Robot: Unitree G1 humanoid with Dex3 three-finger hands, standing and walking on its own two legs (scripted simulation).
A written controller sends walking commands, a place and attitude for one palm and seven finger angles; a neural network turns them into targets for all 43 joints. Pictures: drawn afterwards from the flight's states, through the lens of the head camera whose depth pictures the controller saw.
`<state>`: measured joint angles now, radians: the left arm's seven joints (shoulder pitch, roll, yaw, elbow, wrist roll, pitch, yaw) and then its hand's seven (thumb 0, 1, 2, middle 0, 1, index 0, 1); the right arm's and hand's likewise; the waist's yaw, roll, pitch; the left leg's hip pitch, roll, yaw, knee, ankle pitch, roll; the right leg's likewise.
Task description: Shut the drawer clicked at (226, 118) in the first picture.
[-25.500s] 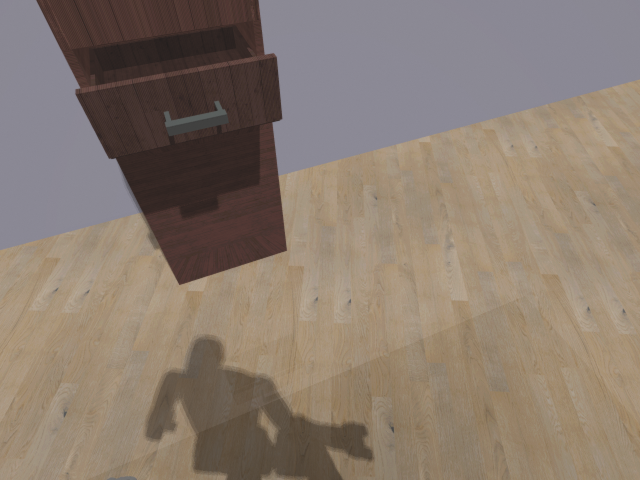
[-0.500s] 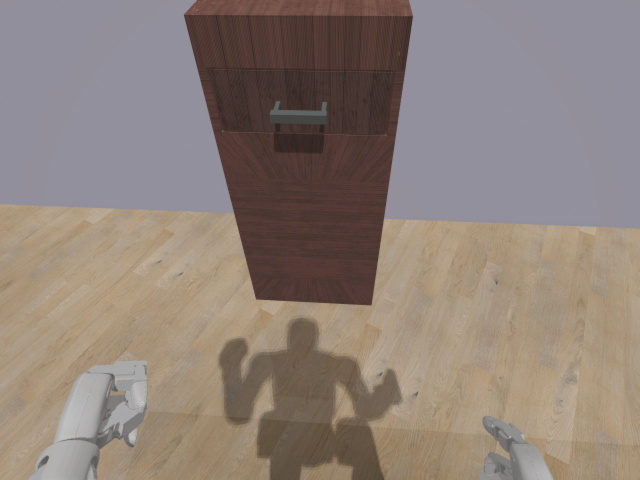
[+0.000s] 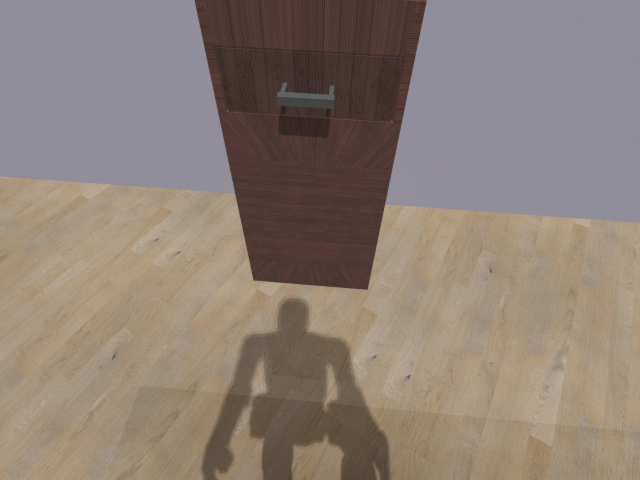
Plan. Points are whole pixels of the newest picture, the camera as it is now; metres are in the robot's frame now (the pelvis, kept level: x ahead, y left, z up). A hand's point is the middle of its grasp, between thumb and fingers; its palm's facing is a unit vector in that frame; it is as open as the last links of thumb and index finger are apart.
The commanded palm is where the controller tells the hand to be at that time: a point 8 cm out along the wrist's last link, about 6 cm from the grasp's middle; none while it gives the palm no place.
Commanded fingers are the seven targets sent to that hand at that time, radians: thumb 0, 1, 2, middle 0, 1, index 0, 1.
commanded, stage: let the arm hang, fingers relaxed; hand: left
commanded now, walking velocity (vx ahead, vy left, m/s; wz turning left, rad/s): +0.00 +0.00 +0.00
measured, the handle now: (307, 94) +0.84 +0.09 +0.03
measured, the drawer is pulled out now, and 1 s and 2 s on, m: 0.00 0.00 0.00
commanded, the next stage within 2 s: look to check the result in 0.48 s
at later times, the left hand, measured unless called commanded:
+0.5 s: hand out of the picture +0.00 +0.14 -0.18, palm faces +0.03 -0.98 -0.18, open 7.3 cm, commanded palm none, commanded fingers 0.00 0.90 0.90 -0.20 -0.30 -0.20 -0.30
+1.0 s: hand out of the picture +0.01 +0.13 -0.18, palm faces +0.05 -0.98 -0.19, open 7.4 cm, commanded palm none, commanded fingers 0.00 0.90 0.90 -0.20 -0.30 -0.20 -0.30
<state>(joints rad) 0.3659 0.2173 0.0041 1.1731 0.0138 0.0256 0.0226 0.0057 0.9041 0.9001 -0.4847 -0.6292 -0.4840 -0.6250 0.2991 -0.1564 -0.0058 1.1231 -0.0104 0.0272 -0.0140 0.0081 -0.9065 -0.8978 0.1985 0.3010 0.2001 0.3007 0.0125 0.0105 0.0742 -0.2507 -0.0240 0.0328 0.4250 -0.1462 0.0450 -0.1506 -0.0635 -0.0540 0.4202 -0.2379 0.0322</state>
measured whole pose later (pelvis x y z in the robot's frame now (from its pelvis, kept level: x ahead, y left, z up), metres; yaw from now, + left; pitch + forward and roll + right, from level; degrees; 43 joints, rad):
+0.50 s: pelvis +0.00 -0.03 +0.00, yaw +0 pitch -2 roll +0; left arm 0.26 0.13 0.01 1.15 0.01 0.00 0.03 0.00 0.91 0.90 -0.20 -0.30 -0.20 -0.30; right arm 0.30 -0.12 -0.02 1.14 -0.02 0.01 -0.02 0.00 -0.91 -0.90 0.20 0.30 0.20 0.30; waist -0.01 0.01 0.05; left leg -0.24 0.01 0.02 0.43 -0.15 0.01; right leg -0.15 -0.03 -0.06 0.45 -0.26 0.01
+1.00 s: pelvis +0.01 -0.04 +0.00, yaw +0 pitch -2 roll +0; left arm 0.26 0.14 0.02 1.16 0.01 0.00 0.03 0.00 0.90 0.90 -0.20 -0.30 -0.20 -0.30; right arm 0.25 -0.14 -0.01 1.15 -0.02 0.01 -0.03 0.01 -0.92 -0.90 0.20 0.30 0.20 0.30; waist 0.00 0.01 0.07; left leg -0.22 0.02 0.00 0.43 -0.17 -0.01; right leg -0.11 -0.01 -0.08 0.42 -0.27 -0.01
